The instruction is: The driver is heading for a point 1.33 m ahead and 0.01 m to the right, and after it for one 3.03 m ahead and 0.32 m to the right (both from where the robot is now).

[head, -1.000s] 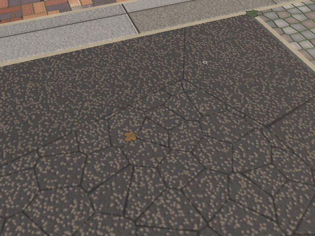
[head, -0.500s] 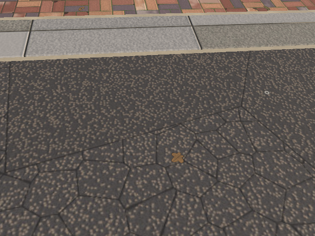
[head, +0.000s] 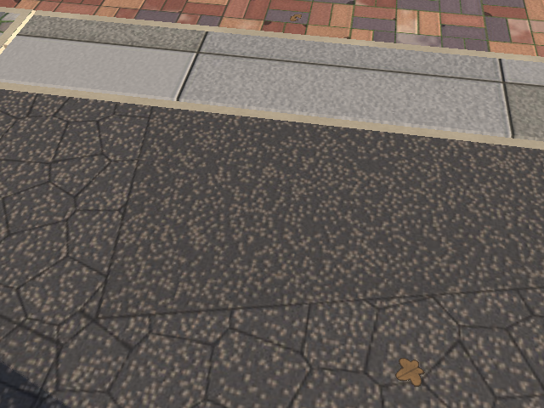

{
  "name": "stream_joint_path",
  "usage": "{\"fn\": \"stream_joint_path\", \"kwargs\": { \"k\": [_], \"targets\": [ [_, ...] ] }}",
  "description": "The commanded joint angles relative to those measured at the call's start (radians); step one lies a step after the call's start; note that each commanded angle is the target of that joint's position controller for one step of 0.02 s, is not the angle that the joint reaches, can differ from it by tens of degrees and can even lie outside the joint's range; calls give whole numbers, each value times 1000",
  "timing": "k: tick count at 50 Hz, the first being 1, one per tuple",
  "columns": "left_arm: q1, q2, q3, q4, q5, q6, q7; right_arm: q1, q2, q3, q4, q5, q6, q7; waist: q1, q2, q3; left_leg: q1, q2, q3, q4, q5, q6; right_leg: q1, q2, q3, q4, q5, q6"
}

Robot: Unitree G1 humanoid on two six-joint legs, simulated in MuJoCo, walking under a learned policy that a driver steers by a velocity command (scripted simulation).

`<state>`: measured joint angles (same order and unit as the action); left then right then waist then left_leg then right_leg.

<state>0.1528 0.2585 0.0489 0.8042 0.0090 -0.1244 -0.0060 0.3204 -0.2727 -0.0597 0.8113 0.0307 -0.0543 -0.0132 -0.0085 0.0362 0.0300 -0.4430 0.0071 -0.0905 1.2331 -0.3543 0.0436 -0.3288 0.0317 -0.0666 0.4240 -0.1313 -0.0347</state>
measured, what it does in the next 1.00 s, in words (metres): walks ahead: left foot, then right foot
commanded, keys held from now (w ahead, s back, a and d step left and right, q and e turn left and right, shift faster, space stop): w+q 0.32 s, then w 0.08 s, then w+e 0.60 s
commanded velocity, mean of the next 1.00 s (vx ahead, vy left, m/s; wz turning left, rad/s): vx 0.50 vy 0.00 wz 0.10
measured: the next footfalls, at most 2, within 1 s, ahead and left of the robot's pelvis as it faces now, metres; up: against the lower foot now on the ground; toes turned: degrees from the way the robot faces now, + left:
left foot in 0.38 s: +0.34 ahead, +0.20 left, +0.00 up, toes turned +16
right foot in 0.96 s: +0.69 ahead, +0.04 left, +0.00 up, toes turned +0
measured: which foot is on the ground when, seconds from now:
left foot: up 0.00-0.36, down 0.38-0.98, up 1.00-1.00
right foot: down 0.00-0.40, up 0.42-0.94, down 0.96-1.00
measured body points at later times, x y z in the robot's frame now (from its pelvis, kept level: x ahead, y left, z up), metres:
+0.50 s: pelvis +0.26 +0.10 -0.01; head +0.30 +0.12 +0.44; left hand +0.26 +0.39 -0.14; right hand +0.48 -0.12 -0.10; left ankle +0.30 +0.18 -0.74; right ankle +0.18 -0.09 -0.63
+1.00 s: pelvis +0.55 +0.11 -0.03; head +0.59 +0.11 +0.42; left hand +0.73 +0.36 -0.12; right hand +0.60 -0.17 -0.15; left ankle +0.32 +0.20 -0.69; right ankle +0.65 +0.04 -0.74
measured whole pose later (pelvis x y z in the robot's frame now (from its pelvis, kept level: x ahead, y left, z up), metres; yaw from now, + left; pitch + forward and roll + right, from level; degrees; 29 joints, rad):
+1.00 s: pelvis +0.55 +0.11 -0.03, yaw +1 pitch +3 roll +0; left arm 0.10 0.26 0.06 0.71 -0.02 -0.06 -0.06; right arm 0.32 -0.27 -0.06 0.83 0.00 -0.06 -0.03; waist -0.02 -0.01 0.04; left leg -0.06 0.05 0.16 0.83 -0.49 0.00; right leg -0.54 0.05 -0.07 0.65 -0.18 -0.12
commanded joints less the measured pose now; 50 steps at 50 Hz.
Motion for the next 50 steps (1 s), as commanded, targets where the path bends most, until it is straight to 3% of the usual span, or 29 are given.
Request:
{"fn": "stream_joint_path", "kwargs": {
  "k": [1, 5, 10, 13, 15, 17, 18, 19, 20, 21, 22, 23, 24, 25, 26, 29, 33, 37, 42, 43, 45, 46, 47, 48, 49, 50],
  "targets": [
    [30, 84, 24, -20, 0, -14, -5, 34, -34, -15, -82, 4, 6, 5, 0, -114, -48, -177, 122, -25, -4, 57, -2, 163, -282, 259, -269, 22, -167],
    [55, 138, 44, 10, -6, -19, -4, -57, -32, -10, -144, -9, 17, 6, 6, -81, -11, -276, 146, -26, -139, 171, -18, 177, -306, 140, -309, 134, -193],
    [85, 175, 50, 21, -10, 2, 3, -211, -25, -1, -199, -7, -1, 40, 61, -77, 12, -253, 124, 52, -418, 387, -13, 236, -277, -21, -284, 182, -148],
    [128, 203, 56, 34, -24, 20, 4, -295, -28, 1, -246, -3, 3, 58, 90, -85, 39, -248, 109, 95, -517, 352, 3, 308, -304, -50, -263, 155, -126],
    [141, 221, 62, 41, -34, 35, 6, -318, -43, -4, -272, -4, 6, 67, 86, -93, 49, -242, 90, 123, -557, 263, 28, 369, -328, -67, -221, 211, -108],
    [136, 244, 67, 42, -40, 49, 10, -265, -73, -20, -277, -11, 9, 68, 38, -119, 1, -115, 24, 176, -587, 157, 67, 391, -330, -103, -84, 513, -89],
    [123, 247, 66, 41, -42, 57, 13, -143, -103, -42, -249, -12, 9, 65, -41, -112, -66, 57, -29, 205, -645, 177, 96, 363, -306, -136, 85, 658, -71],
    [140, 211, 51, 39, -32, 59, 17, 45, -167, -78, -191, -9, 12, 51, -124, -74, -164, 346, -64, 187, -672, 227, 132, 227, -261, -160, 322, 634, -39],
    [171, 113, 16, 1, 7, 48, 11, 160, -276, -104, -170, -11, 18, 29, -125, 147, -254, 668, 187, -204, -703, 220, 225, -130, -173, -169, 694, 66, 16],
    [228, 72, -7, -12, -12, 10, -4, 147, -297, -91, -190, -14, 3, 35, -62, 254, -425, 828, 382, -718, -903, 96, 379, -372, -26, 37, 942, -460, 34],
    [129, 177, 22, -13, -59, -6, -14, 136, -198, -63, -183, -24, -9, 46, -112, 98, -360, 781, 368, -613, -931, 124, 315, -462, -82, 133, 998, -394, 19],
    [78, 169, 19, -29, -73, -9, -17, 87, -168, -52, -179, -27, -16, 48, -90, 85, -236, 642, 338, -433, -916, 224, 273, -478, -124, 116, 958, -318, 1],
    [63, 152, 17, -19, -53, -4, -9, 7, -137, -42, -182, -24, -20, 49, -48, -3, -172, 495, 294, -307, -918, 311, 232, -424, -172, 121, 882, -237, 1],
    [71, 153, 24, -9, -39, 9, -5, -47, -99, -31, -185, -28, -27, 50, -13, 11, -131, 393, 253, -215, -944, 369, 209, -367, -200, 131, 822, -185, 3],
    [109, 144, 25, 5, -39, 27, -8, -72, -89, -27, -183, -34, -35, 49, 15, 33, -122, 330, 235, -164, -982, 380, 198, -307, -213, 140, 802, -139, 8],
    [127, 107, 25, 20, -40, 63, -3, -67, -97, -33, -148, -42, -65, 41, 34, 15, -79, 280, 219, -40, -1054, 467, 193, -309, -194, 154, 744, -46, 28],
    [42, 87, 28, -5, -37, 63, -2, -26, -93, -34, -106, -50, -67, 18, 5, 15, -17, 339, 203, 84, -1087, 485, 153, -417, -142, 204, 555, 141, 41],
    [-51, 56, 16, -36, -29, 55, -23, -18, -108, -35, -79, -44, -65, 4, -33, 16, 29, 388, 206, 170, -1114, 466, 117, -409, -120, 142, 345, 283, 28],
    [-162, 34, 2, -113, -26, 50, -57, 43, -128, -44, -27, -30, -35, -8, -75, 5, 75, 561, 265, 224, -1039, 606, 110, -483, -107, 61, 227, 171, -11],
    [-169, 36, 3, -128, -28, 49, -65, 37, -135, -46, -25, -27, -26, -11, -68, 11, 71, 581, 272, 236, -1005, 684, 103, -471, -96, 36, 214, 122, -25],
    [-131, 61, 14, -145, -31, 53, -74, 9, -166, -52, -33, -25, -11, -21, -28, 52, 14, 590, 268, 269, -890, 1015, 80, -349, -37, -34, 211, 23, -63],
    [-71, 85, 27, -141, -33, 57, -73, -1, -182, -55, -38, -23, -4, -27, 9, 77, -34, 588, 264, 279, -792, 1180, 69, -254, 2, -62, 221, -28, -86],
    [49, 128, 49, -122, -36, 59, -68, -19, -196, -57, -41, -21, 2, -30, 78, 80, -102, 546, 248, 288, -628, 1239, 52, -88, 38, -67, 199, -34, -117],
    [209, 190, 80, -90, -33, 63, -52, -40, -197, -53, -50, -16, -1, -32, 171, 39, -184, 400, 201, 301, -383, 1093, 15, 184, 41, -6, 117, 39, -162],
    [291, 289, 101, -76, -33, 73, -28, 32, -89, -18, -73, -54, -22, -21, 130, -203, -279, 64, 89, 285, -30, 287, -31, 513, -192, 340, 150, 129, -258],
    [283, 300, 95, -101, -28, 57, -34, 80, -31, 11, -113, -41, -64, 2, 76, -282, -447, -257, -94, 54, 230, -264, -58, 763, -376, 920, -39, -88, -454]
  ]
}}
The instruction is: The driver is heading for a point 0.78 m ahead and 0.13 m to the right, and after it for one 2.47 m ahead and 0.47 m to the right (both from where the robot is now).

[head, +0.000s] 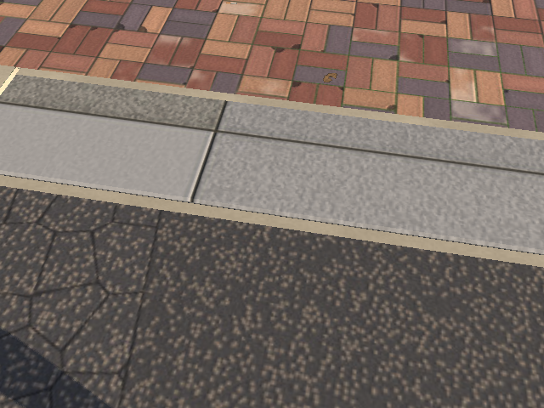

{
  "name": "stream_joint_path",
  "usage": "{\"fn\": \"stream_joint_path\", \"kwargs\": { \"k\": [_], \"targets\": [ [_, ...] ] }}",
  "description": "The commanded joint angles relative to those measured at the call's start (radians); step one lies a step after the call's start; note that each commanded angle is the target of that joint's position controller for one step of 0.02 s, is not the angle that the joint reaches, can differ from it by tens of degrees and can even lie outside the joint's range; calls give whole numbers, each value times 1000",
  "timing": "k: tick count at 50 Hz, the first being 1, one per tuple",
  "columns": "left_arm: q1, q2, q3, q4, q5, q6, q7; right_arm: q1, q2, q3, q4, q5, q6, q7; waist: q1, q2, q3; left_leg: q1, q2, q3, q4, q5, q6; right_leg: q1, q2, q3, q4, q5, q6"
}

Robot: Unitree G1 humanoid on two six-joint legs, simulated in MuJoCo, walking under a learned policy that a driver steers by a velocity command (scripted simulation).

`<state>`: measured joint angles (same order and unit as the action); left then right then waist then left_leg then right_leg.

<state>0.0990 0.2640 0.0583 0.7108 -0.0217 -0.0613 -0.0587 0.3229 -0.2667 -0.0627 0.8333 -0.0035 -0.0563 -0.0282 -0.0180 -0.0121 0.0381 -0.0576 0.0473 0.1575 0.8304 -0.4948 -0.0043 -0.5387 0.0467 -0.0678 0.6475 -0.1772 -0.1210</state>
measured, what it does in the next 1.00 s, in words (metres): walks ahead, turning right: left foot, then right foot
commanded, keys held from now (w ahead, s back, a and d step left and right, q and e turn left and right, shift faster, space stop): w+e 0.18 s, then e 0.46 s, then no key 0.36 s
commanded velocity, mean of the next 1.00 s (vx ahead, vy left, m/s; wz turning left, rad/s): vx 0.21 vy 0.00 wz -0.47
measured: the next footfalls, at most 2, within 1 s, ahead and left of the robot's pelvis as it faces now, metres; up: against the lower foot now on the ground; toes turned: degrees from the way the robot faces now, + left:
left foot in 0.42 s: +0.43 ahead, +0.08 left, +0.00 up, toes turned -20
right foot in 0.84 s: +0.27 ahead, -0.12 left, +0.00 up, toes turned -20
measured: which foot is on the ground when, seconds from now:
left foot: up 0.00-0.40, down 0.42-0.84, up 0.86-1.00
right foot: down 0.00-0.42, up 0.44-0.82, down 0.84-1.00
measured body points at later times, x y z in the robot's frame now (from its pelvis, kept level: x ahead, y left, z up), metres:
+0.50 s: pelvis +0.26 +0.02 +0.01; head +0.30 +0.01 +0.46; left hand +0.44 +0.27 -0.10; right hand +0.39 -0.28 -0.06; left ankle +0.40 +0.09 -0.71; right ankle +0.11 -0.07 -0.64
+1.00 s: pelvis +0.28 -0.02 +0.03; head +0.28 -0.05 +0.48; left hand +0.54 +0.12 -0.05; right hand +0.25 -0.32 -0.10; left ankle +0.36 +0.11 -0.66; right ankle +0.24 -0.11 -0.71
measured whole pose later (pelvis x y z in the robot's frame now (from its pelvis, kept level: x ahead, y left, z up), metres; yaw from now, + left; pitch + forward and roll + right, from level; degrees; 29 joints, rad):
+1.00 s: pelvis +0.28 -0.02 +0.03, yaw -30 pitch +1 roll +1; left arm 0.19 0.23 0.03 0.65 0.02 0.01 0.00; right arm 0.17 -0.30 -0.07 0.79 -0.01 0.03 -0.02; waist -0.01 0.04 0.01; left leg -0.47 0.04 0.01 0.92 -0.42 -0.07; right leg -0.27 0.01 0.01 0.50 -0.24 -0.04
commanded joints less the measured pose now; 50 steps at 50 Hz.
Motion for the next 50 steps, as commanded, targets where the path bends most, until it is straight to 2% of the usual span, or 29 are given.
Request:
{"fn": "stream_joint_path", "kwargs": {
  "k": [1, 2, 3, 4, 5, 7, 9, 12, 16, 19, 20, 21, 22, 23, 24, 25, 26, 28, 31, 37, 39, 41, 42, 43, 44, 45, 47, 48, 50],
  "targets": [
    [344, 216, 69, -7, 8, -9, 19, -68, -129, -8, -153, 34, -93, 33, 157, -100, -389, -746, -66, -301, 652, -43, 20, 938, -360, 840, -337, -95, -294],
    [279, 176, 58, -13, 3, -13, 21, -130, -136, -7, -182, 48, -104, 37, 128, -45, -240, -773, -23, -280, 570, 56, 40, 787, -326, 691, -348, -51, -246],
    [203, 148, 47, -31, -2, -15, 20, -137, -125, -6, -174, 26, -104, 28, 72, 53, -150, -722, 20, -266, 481, 113, 35, 618, -282, 579, -357, 58, -211],
    [149, 123, 39, -50, 3, -15, 23, -125, -136, -15, -171, 3, -95, 21, 34, 47, -114, -650, 47, -262, 406, 149, 21, 498, -249, 507, -372, 158, -200],
    [127, 113, 34, -66, 12, -14, 27, -101, -137, -20, -171, -4, -80, 22, 6, 21, -101, -591, 62, -262, 373, 169, 10, 422, -221, 466, -395, 206, -194],
    [125, 130, 39, -69, 10, -17, 36, -82, -113, -17, -174, -13, -58, 18, -12, -1, -87, -560, 66, -234, 292, 197, -23, 336, -193, 401, -414, 311, -195],
    [151, 158, 46, -62, 9, -17, 50, -133, -91, -8, -196, -19, -47, 12, -1, -10, -66, -565, 53, -210, 175, 277, -54, 280, -164, 341, -417, 370, -182],
    [178, 173, 52, -49, 1, 6, 69, -245, -59, 6, -221, -21, -48, 11, 38, -52, -58, -488, -17, -178, -81, 456, -69, 232, -85, 254, -341, 507, -108],
    [232, 173, 53, -35, -7, 42, 86, -323, -82, -1, -242, 0, -52, 27, 77, -102, -108, -416, -94, -195, -277, 546, -63, 309, -98, 346, -243, 400, -55],
    [180, 157, 52, -62, -2, 54, 97, -258, -128, -23, -230, -5, -64, 35, 25, -129, -126, -352, -87, -236, -378, 513, -17, 389, -116, 456, -117, 356, -17],
    [145, 141, 47, -79, -2, 53, 97, -197, -141, -30, -218, -15, -72, 32, -14, -119, -153, -249, -60, -228, -450, 621, 13, 375, -75, 441, -24, 345, 18],
    [140, 85, 29, -111, 13, 47, 95, -105, -196, -40, -216, -39, -75, 23, -42, -23, -279, -3, 112, -354, -398, 889, 82, 269, -14, 380, 205, 152, 64],
    [354, 17, 10, -95, 22, 41, 89, -81, -217, -38, -224, -60, -60, 19, 48, 257, -408, 299, 392, -657, -333, 1277, 270, 10, 128, 298, 490, -583, 125],
    [427, 135, 22, -79, 4, 43, 79, -72, -199, -43, -215, -21, -40, 23, 51, 296, -480, 304, 463, -828, -370, 977, 332, -78, 43, 280, 651, -546, 148],
    [320, 203, 45, -73, -7, 61, 82, -117, -129, -27, -243, -13, -25, 15, 10, 177, -362, 210, 379, -700, -407, 768, 289, -129, 0, 247, 717, -446, 180],
    [233, 210, 51, -92, -6, 82, 88, -157, -95, -13, -247, -14, -7, 9, 1, 110, -272, 100, 313, -576, -432, 635, 244, -147, -24, 204, 709, -370, 195],
    [198, 202, 54, -101, -3, 102, 94, -195, -82, -4, -250, -15, 7, 6, 10, 97, -197, -15, 263, -496, -464, 565, 227, -132, -48, 189, 692, -333, 206],
    [210, 139, 43, -112, -5, 123, 93, -234, -111, -11, -238, -27, 18, 2, 40, 147, -111, -201, 187, -354, -534, 508, 209, -33, -62, 132, 597, -280, 205],
    [194, 98, 33, -127, 5, 120, 94, -228, -128, -22, -218, -25, 17, -1, 33, 159, -138, -179, 211, -281, -550, 604, 246, 1, -77, 99, 466, -253, 202],
    [132, 95, 22, -147, 16, 115, 71, -234, -165, -33, -187, 0, 39, 7, 12, 159, -171, -180, 243, -234, -548, 504, 259, 159, -82, 66, 186, -187, 157],
    [140, 95, 23, -144, 19, 114, 63, -232, -170, -31, -172, 12, 46, 14, 23, 157, -160, -177, 240, -232, -518, 447, 240, 220, -64, 46, 50, -149, 130],
    [190, 96, 27, -119, 26, 108, 57, -215, -143, -20, -147, 28, 52, 16, 51, 142, -150, -235, 202, -198, -446, 375, 171, 365, -32, 25, -165, -36, 84],
    [197, 129, 32, -127, 35, 106, 61, -173, -100, -6, -127, 20, 51, 21, 41, 61, -145, -311, 150, -148, -354, 268, 86, 451, -111, 143, -259, 52, 44],
    [170, 208, 40, -158, 40, 108, 76, -143, -27, 20, -148, -32, 45, 35, -21, -220, -157, -472, 28, -31, -107, -20, -24, 531, -354, 427, -281, 300, -43],
    [156, 207, 38, -163, 64, 93, 71, -222, -97, -5, -166, -18, 47, 20, 49, -245, -122, -495, -3, -134, 29, -128, -44, 342, -433, 498, -345, 243, -182],
    [114, 179, 30, -160, 71, 74, 66, -236, -145, -21, -157, 2, 54, 12, 38, -179, -83, -481, 8, -171, 121, -76, -46, 299, -375, 437, -361, 181, -171],
    [43, 129, 15, -146, 49, 49, 63, -178, -129, -29, -106, -1, 72, 2, 2, -140, -81, -468, 15, -187, 158, 28, -57, 304, -284, 319, -339, 193, -93],
    [20, 116, 9, -141, 42, 45, 65, -158, -125, -30, -95, -8, 77, 0, -9, -135, -82, -444, 16, -192, 169, 69, -69, 300, -269, 287, -325, 283, -85],
    [14, 84, -1, -128, 42, 44, 68, -139, -89, -19, -84, 0, 75, 3, -20, -119, -111, -382, 15, -186, 99, 105, -81, 319, -236, 232, -294, 384, -78]
  ]
}}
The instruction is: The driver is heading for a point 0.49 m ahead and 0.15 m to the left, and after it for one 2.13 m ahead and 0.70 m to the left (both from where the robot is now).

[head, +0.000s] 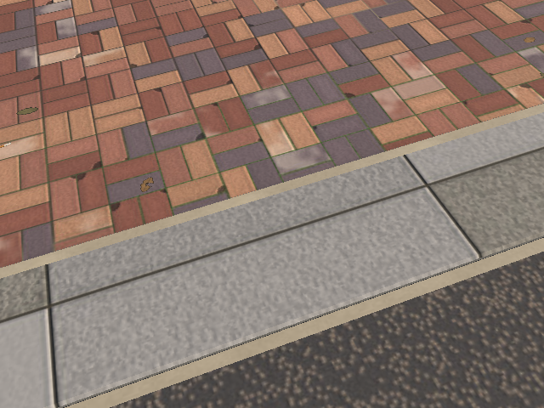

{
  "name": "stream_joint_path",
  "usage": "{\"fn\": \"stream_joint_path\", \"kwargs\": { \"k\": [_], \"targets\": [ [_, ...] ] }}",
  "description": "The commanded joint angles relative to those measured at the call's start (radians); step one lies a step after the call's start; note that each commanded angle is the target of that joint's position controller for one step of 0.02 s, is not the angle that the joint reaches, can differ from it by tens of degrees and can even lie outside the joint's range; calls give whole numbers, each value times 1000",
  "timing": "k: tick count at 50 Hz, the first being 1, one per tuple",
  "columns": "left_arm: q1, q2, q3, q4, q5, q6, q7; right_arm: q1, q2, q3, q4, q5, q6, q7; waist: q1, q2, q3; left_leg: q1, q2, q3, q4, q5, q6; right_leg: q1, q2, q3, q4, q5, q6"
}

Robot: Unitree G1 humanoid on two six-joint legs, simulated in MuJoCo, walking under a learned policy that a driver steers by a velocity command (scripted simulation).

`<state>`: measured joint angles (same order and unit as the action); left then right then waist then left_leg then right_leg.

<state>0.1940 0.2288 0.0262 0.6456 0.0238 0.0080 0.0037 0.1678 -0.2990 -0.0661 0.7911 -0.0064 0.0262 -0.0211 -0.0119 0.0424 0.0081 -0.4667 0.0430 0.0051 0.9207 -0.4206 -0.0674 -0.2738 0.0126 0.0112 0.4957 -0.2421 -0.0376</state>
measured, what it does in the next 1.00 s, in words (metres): walks ahead, turning left: left foot, then left foot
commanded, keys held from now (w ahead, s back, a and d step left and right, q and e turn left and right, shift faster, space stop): q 0.24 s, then w+q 0.66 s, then w+e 0.10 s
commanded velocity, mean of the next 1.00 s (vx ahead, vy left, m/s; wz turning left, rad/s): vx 0.27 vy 0.00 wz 0.40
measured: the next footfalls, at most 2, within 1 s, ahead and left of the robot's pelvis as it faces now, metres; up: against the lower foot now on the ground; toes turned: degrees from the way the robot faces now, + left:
left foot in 0.16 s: +0.02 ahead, +0.14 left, +0.00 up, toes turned +3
left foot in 0.90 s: +0.25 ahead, +0.25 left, +0.00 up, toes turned +30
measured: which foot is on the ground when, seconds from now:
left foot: up 0.00-0.14, down 0.16-0.40, up 0.42-0.88, down 0.90-1.00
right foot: down 0.00-0.88, up 0.90-1.00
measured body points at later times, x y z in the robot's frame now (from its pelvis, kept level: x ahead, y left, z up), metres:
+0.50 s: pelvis +0.02 -0.01 +0.00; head +0.03 -0.02 +0.45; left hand +0.05 +0.29 -0.10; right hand +0.21 -0.25 -0.12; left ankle -0.02 +0.14 -0.68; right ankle +0.00 -0.10 -0.74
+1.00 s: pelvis +0.19 +0.14 -0.02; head +0.23 +0.17 +0.43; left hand +0.10 +0.41 -0.14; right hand +0.48 +0.01 -0.11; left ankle +0.22 +0.23 -0.74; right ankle +0.14 -0.06 -0.63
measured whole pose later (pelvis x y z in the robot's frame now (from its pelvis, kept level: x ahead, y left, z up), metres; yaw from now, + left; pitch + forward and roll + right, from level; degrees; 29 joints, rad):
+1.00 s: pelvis +0.19 +0.14 -0.02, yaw +29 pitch +2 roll +0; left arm 0.34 0.28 0.06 0.79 -0.04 -0.10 0.01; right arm 0.13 -0.28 -0.07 0.68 0.02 -0.04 0.04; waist 0.04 -0.01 0.06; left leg -0.42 -0.07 0.05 0.59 -0.20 0.09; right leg -0.34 -0.09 0.01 1.24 -0.41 0.00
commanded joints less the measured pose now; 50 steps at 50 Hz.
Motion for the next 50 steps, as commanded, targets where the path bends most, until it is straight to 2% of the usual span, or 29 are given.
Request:
{"fn": "stream_joint_path", "kwargs": {
  "k": [1, 2, 4, 7, 8, 9, 10, 11, 13, 15, 17, 19, 20, 21, 22, 23, 24, 28, 34, 39, 42, 43, 44, 45, 46, 47, 48, 49, 50],
  "targets": [
    [-78, 94, 24, -51, -2, -24, 6, 20, -32, -5, -32, 7, -10, 0, -21, -171, -97, 61, 25, -31, -74, 40, -19, 81, -193, 126, -127, 452, -155],
    [-58, 86, 23, -37, 1, -23, 7, 2, -16, 5, -32, 9, -11, 5, 1, -175, -102, 87, 25, -23, -145, 39, -20, 103, -198, 124, -118, 446, -159],
    [-39, 124, 36, -17, 0, -15, 11, -23, -41, 5, -45, 16, -10, 10, 23, -186, -98, 115, 11, -1, -231, 32, -17, 132, -225, 151, -100, 428, -178],
    [-27, 177, 57, 3, -24, 0, 25, -7, -83, -2, -54, 16, -12, 13, 5, -168, -71, 167, -11, 23, -437, 235, 22, 136, -231, 160, -66, 368, -149],
    [-5, 183, 64, 9, -27, 0, 31, -11, -113, -7, -63, 8, -12, 12, 15, -137, -71, 186, 7, -14, -445, 359, 47, 129, -211, 150, -46, 286, -114],
    [10, 172, 65, -3, -13, -5, 35, -13, -166, -20, -69, 3, -12, 8, 47, -40, -76, 203, 49, -67, -393, 559, 83, 95, -153, 95, 5, 195, -74],
    [1, 156, 65, -14, 0, -7, 41, -3, -170, -29, -58, 18, -10, 7, 53, 63, -79, 175, 69, -126, -405, 531, 142, 75, -75, 1, 45, 119, -29],
    [-36, 144, 66, -18, 1, -4, 48, -1, -155, -30, -67, 20, -11, 7, 29, 97, -64, 150, 99, -198, -457, 472, 180, 56, -28, -66, 114, 70, 7],
    [-89, 95, 64, -39, -8, 5, 51, 43, -157, -35, -63, 12, -13, -2, -2, 170, -59, 194, 160, -354, -541, 289, 257, -61, 35, -83, 210, -103, 31],
    [-97, 80, 65, -58, -23, -9, 27, 76, -151, -37, -65, 20, -31, -3, -14, 205, -38, 232, 207, -488, -620, -97, 306, -172, 44, -17, 290, -311, 4],
    [-86, 92, 72, -56, -45, -42, 3, 42, -154, -37, -76, 29, -42, -5, 12, 180, 18, 183, 204, -515, -652, -267, 290, -163, 13, 26, 215, -307, -28],
    [21, 92, 83, -8, -44, -72, -8, -65, -137, -32, -109, 42, -25, -10, 93, 142, 4, 40, 99, -406, -596, -219, 217, 115, 20, -9, -52, -78, -30],
    [116, 133, 99, 27, -32, -74, -4, -91, -92, -21, -131, 34, -22, -12, 121, 60, -31, -82, 28, -318, -446, -180, 162, 287, -53, 62, -92, -72, -31],
    [220, 222, 121, 47, -9, -77, -1, -95, -20, -3, -166, 42, -25, -10, 130, -214, -57, -294, -106, -135, -102, -141, 92, 417, -276, 420, -243, -375, -109],
    [197, 238, 117, 36, 10, -90, -10, -105, -80, -17, -195, 44, -39, -9, 106, -256, 24, -392, -63, -197, 79, -159, 97, 304, -435, 666, -332, -469, -208],
    [141, 178, 97, 23, -7, -101, -3, -73, -115, -34, -179, 50, -47, -2, 59, -188, 85, -436, -24, -222, 165, -71, 104, 283, -420, 609, -342, -490, -211],
    [105, 153, 89, 18, -24, -106, 5, -31, -112, -37, -152, 47, -49, 4, 32, -162, 100, -443, -11, -210, 191, 14, 100, 285, -369, 498, -344, -416, -173],
    [130, 137, 82, 36, -11, -117, 18, -28, -57, -30, -129, 38, -63, 31, 49, -125, 53, -394, 26, -149, 227, 252, 72, 289, -264, 151, -352, 21, -99],
    [187, 166, 87, 75, -13, -105, 20, -157, -9, -11, -197, 35, -60, 57, 93, -127, 83, -359, 42, -64, -18, 394, 37, 277, -258, -56, -362, 180, -105],
    [229, 199, 95, 120, -34, -90, 17, -263, 6, 1, -244, 40, -66, 92, 117, -117, 132, -284, 29, 38, -207, 345, 92, 328, -298, -153, -336, 269, -96],
    [212, 246, 105, 130, -47, -75, 20, -203, -41, -23, -250, 37, -63, 99, 44, -170, 50, -84, -60, 120, -258, 221, 164, 362, -308, -214, -158, 807, -70],
    [200, 264, 109, 128, -51, -68, 24, -88, -82, -46, -226, 39, -59, 96, -28, -184, -24, 67, -106, 138, -277, 197, 197, 349, -302, -233, 0, 973, -58],
    [183, 261, 105, 120, -59, -67, 28, 92, -142, -81, -181, 41, -52, 83, -126, -161, -124, 337, -140, 124, -347, 265, 241, 242, -271, -260, 221, 954, -27],
    [190, 213, 86, 93, -35, -78, 31, 242, -216, -107, -145, 41, -39, 58, -173, -36, -211, 665, -6, -110, -359, 244, 294, -55, -226, -239, 537, 461, 18],
    [284, 64, 35, 40, -12, -107, 16, 187, -300, -100, -161, 34, -59, 52, -29, 197, -341, 908, 278, -742, -503, 8, 475, -436, -30, -88, 860, -364, 62],
    [178, 164, 52, 44, -61, -142, 4, 242, -194, -73, -160, 20, -69, 53, -121, 74, -398, 881, 321, -834, -648, -61, 466, -507, -40, 85, 946, -310, 49],
    [107, 195, 61, 25, -91, -148, 2, 195, -141, -56, -136, 15, -81, 58, -110, 56, -233, 754, 295, -648, -649, 42, 411, -567, -86, 67, 925, -213, 28],
    [95, 186, 56, 34, -75, -148, 11, 118, -105, -42, -140, 23, -90, 59, -62, -8, -145, 579, 252, -493, -644, 167, 369, -513, -143, 60, 846, -119, 17],
    [98, 185, 62, 53, -51, -139, 16, 51, -68, -29, -142, 15, -98, 59, -20, -13, -92, 439, 203, -379, -655, 276, 341, -442, -176, 61, 781, -61, 19]
  ]
}}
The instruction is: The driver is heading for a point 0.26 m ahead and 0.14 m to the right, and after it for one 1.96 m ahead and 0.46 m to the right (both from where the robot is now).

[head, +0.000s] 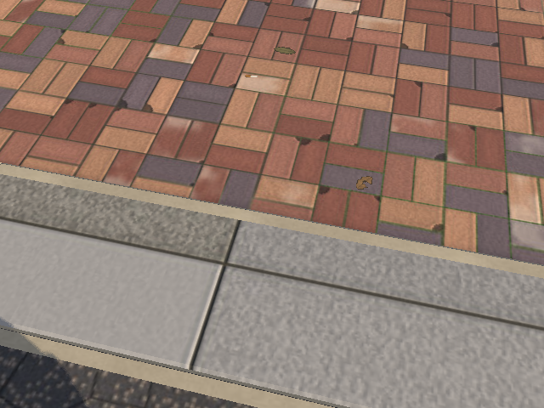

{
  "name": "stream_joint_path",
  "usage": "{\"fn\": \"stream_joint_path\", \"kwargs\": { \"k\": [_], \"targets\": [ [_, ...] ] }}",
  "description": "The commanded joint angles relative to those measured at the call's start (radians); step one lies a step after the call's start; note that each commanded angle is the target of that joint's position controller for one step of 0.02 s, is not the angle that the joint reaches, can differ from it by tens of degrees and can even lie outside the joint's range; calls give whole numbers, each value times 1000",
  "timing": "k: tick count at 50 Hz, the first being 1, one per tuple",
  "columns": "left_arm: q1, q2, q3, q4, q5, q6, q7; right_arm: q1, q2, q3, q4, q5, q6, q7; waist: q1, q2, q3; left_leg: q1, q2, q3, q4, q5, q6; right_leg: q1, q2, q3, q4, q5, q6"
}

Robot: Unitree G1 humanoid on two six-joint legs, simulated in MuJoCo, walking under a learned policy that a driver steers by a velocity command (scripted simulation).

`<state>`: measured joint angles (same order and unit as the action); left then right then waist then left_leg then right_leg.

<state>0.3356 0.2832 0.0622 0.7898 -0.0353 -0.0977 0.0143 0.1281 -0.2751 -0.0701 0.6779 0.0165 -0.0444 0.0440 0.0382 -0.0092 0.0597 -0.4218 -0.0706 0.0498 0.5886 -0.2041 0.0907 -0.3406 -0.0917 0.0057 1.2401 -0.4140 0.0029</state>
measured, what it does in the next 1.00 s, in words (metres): walks ahead, turning right: right foot, then left foot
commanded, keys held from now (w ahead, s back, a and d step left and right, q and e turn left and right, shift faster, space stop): w+e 0.38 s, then e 0.42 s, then w+e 0.10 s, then w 0.10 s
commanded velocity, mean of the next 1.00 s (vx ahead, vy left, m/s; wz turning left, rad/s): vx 0.33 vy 0.00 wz -0.40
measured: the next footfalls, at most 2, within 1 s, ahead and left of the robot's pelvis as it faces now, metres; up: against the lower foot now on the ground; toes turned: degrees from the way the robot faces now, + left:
right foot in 0.44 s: +0.42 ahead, -0.14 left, +0.00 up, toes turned -12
left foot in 0.90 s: +0.58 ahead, +0.03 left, +0.00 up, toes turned -33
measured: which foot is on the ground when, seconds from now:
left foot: down 0.00-0.46, up 0.48-0.88, down 0.90-1.00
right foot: up 0.00-0.42, down 0.44-0.90, up 0.92-1.00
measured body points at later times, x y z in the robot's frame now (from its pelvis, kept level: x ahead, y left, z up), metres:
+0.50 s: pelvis +0.29 -0.04 -0.01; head +0.34 -0.05 +0.44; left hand +0.53 +0.16 -0.10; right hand +0.29 -0.33 -0.13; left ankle +0.10 +0.09 -0.64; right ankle +0.38 -0.13 -0.72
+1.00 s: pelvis +0.46 -0.03 +0.01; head +0.48 -0.02 +0.46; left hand +0.73 +0.13 -0.09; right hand +0.44 -0.33 -0.08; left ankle +0.54 +0.06 -0.72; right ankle +0.38 -0.13 -0.67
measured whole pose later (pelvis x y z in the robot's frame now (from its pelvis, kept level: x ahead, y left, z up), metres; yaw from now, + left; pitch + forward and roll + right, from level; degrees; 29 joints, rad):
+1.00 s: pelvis +0.46 -0.03 +0.01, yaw -30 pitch +3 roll +0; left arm 0.21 0.30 0.06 0.63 -0.01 0.01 0.02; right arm 0.24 -0.27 -0.05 0.70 -0.01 -0.05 -0.01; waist -0.01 -0.03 -0.04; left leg -0.36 -0.02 -0.05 0.55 -0.25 0.02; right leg -0.47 0.11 0.14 0.99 -0.48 -0.03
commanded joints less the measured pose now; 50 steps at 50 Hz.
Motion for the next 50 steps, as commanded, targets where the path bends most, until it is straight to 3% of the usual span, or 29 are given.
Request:
{"fn": "stream_joint_path", "kwargs": {
  "k": [1, 4, 6, 11, 16, 19, 20, 21, 22, 23, 24, 25, 26, 27, 28, 30, 34, 36, 41, 43, 44, 45, 46, 47, 48, 49, 50],
  "targets": [
    [-2, 129, 29, -75, 11, -17, 1, 60, -69, -18, -30, -22, -36, -6, -32, 66, -129, 312, 283, -347, -350, 126, 167, -306, -94, 80, 6, 158, -22],
    [30, 88, 22, -51, 12, 27, -2, 63, -86, -23, 10, -22, -66, -5, -1, 63, -91, 217, 263, -209, -410, 293, 157, -277, -95, 69, -52, 230, 0],
    [-30, 78, 18, -66, 14, 35, 0, 90, -96, -25, 36, -28, -74, -13, -20, 52, -47, 216, 248, -132, -429, 359, 135, -340, -79, 83, -130, 316, 13],
    [-170, 51, 6, -99, 11, 18, -24, 122, -115, -19, 65, -27, -73, -37, -78, 50, -11, 285, 224, -3, -461, 373, 52, -338, -10, 56, -470, 591, -5],
    [-301, 26, -11, -166, 12, 12, -64, 202, -136, -24, 114, -15, -42, -53, -129, 31, 31, 511, 297, 34, -407, 494, 40, -440, 16, 7, -622, 523, -41],
    [-285, 48, -2, -198, 15, 16, -86, 184, -167, -31, 108, -14, -12, -68, -88, 70, -24, 584, 314, 71, -258, 883, 30, -361, 81, -79, -633, 354, -84],
    [-238, 69, 9, -195, 21, 21, -86, 169, -181, -33, 98, -14, -1, -77, -55, 97, -57, 588, 307, 81, -159, 1078, 19, -289, 122, -113, -625, 296, -102],
    [-120, 109, 28, -175, 26, 22, -83, 152, -191, -33, 89, -18, 8, -85, 6, 112, -120, 552, 292, 88, 4, 1169, 5, -142, 160, -122, -637, 288, -125],
    [29, 162, 53, -148, 30, 19, -69, 118, -190, -29, 74, -10, 7, -90, 97, 81, -191, 427, 247, 112, 245, 1062, -33, 101, 165, -81, -751, 443, -163],
    [102, 266, 75, -145, 42, 26, -48, 188, -107, -2, 41, -43, -13, -85, 69, -130, -325, 102, 126, 113, 624, 342, -95, 475, -67, 227, -674, 845, -277],
    [64, 274, 65, -179, 49, 21, -45, 279, -62, 26, 21, -51, -43, -58, 2, -247, -525, -214, -60, -86, 933, -453, -139, 764, -303, 745, -755, 984, -488],
    [47, 212, 54, -199, 46, 33, -44, 195, -167, 1, 26, -21, -58, -41, 69, -66, -541, -240, 24, -218, 957, -391, -120, 716, -254, 619, -773, 960, -435],
    [-23, 171, 42, -209, 32, 39, -40, 111, -160, 5, -16, 1, -60, -39, 46, -20, -382, -283, 68, -194, 881, -330, -110, 575, -214, 478, -785, 928, -385],
    [-72, 150, 36, -213, 18, 45, -37, 81, -142, 8, -19, -11, -55, -48, 7, 78, -241, -297, 99, -157, 794, -298, -118, 401, -161, 392, -822, 897, -344],
    [-109, 133, 30, -221, 18, 50, -31, 82, -149, 1, -21, -21, -40, -59, -26, 79, -182, -254, 123, -149, 720, -260, -127, 271, -128, 344, -858, 859, -324],
    [-151, 143, 34, -229, 37, 57, -27, 127, -126, 3, -16, -26, -8, -67, -74, 7, -141, -154, 121, -128, 627, -219, -155, 93, -73, 293, -904, 867, -317],
    [-149, 173, 45, -211, 31, 73, -5, 123, -93, 16, -15, -33, 10, -88, -75, -50, -206, -109, 88, -114, 410, -93, -207, 46, -22, 231, -859, 933, -283],
    [-153, 173, 44, -211, 22, 94, 9, 84, -95, 16, -24, -28, 17, -89, -63, -75, -233, -84, 73, -122, 329, -12, -213, 47, -2, 242, -837, 821, -248],
    [-151, 165, 42, -220, 22, 127, 19, -7, -104, 9, -58, -15, 12, -70, -29, -134, -217, -39, 41, -149, 128, -14, -189, 75, -4, 376, -801, 467, -211],
    [-161, 155, 38, -228, 16, 128, 15, 14, -115, -2, -58, -7, 0, -59, -45, -157, -197, 44, 38, -144, -3, -27, -155, 61, 1, 446, -785, 233, -194],
    [-170, 140, 33, -231, 14, 127, 13, 52, -114, -9, -49, -6, -9, -56, -74, -157, -175, 137, 47, -131, -114, 20, -129, 15, 27, 455, -756, 126, -175],
    [-139, 86, 17, -230, 22, 121, 12, 95, -155, -23, -46, -19, -15, -60, -77, -90, -182, 256, 167, -228, -179, -27, -77, -67, 82, 410, -641, -54, -134],
    [-64, 18, -4, -239, 29, 111, 10, 136, -229, -37, -47, -43, -13, -67, -34, 145, -193, 404, 371, -494, -248, -99, 40, -256, 228, 220, -396, -248, -70],
    [-80, 71, 6, -271, 21, 89, 7, 197, -259, -52, -20, -54, -17, -56, -44, 311, -152, 400, 481, -828, -360, -331, 165, -436, 201, 172, -218, -238, -45],
    [-107, 138, 24, -250, 17, 81, 7, 166, -192, -37, -38, -40, -27, -54, -61, 197, -95, 364, 445, -779, -369, -479, 170, -465, 144, 195, -136, -144, -34],
    [-133, 152, 32, -237, 23, 84, 6, 145, -152, -28, -35, -24, -27, -56, -61, 144, -52, 324, 392, -653, -352, -462, 129, -470, 127, 169, -113, -75, -21],
    [-125, 137, 30, -221, 31, 85, 5, 144, -131, -20, -34, -17, -27, -56, -61, 130, -57, 315, 344, -568, -356, -424, 99, -455, 114, 150, -111, -26, -9]
  ]
}}
Velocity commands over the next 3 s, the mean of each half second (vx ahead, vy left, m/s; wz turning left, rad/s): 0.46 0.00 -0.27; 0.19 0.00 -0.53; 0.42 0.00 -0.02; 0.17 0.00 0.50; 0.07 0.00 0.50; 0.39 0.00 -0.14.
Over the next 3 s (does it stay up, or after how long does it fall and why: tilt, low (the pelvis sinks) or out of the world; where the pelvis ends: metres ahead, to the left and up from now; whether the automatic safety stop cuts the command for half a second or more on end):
stays up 0.89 -0.22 -0.01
